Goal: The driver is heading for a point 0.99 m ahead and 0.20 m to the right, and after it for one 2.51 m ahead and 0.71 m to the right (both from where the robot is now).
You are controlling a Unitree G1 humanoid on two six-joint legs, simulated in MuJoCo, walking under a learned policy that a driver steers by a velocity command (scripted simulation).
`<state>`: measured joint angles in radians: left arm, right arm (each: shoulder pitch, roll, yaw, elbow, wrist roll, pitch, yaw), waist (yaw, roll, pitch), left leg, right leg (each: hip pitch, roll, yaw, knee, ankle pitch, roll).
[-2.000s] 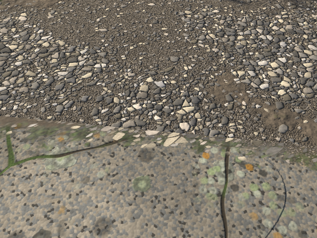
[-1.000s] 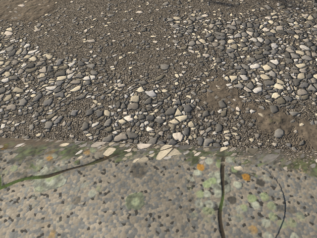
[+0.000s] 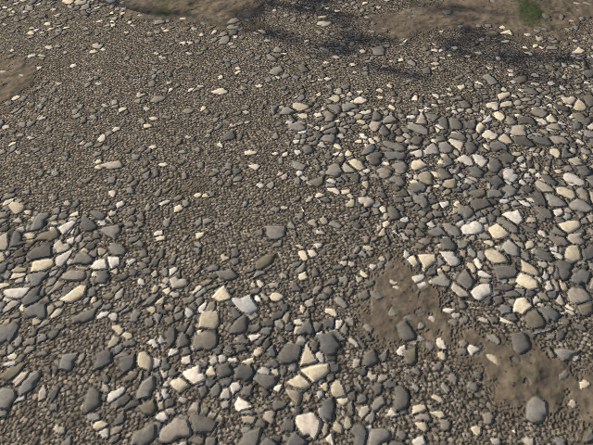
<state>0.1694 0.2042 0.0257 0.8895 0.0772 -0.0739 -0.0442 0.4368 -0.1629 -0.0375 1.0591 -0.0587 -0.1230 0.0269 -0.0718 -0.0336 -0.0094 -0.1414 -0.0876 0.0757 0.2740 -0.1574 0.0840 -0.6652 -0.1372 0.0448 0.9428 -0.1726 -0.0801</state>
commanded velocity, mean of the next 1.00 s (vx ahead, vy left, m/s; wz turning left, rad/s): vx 0.35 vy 0.00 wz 0.00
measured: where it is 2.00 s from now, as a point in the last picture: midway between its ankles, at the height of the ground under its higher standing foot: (289, 343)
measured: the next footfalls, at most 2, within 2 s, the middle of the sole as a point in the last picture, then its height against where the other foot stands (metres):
right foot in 0.24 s outside the picture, level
left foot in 1.00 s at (240, 438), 0.16 m lower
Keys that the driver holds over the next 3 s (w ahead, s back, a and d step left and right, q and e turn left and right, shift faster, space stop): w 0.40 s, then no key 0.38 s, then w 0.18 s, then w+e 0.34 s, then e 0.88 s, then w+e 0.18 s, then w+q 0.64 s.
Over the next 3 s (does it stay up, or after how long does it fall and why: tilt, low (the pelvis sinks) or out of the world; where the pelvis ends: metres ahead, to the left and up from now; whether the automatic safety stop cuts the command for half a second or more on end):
stays up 1.03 -0.18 -0.19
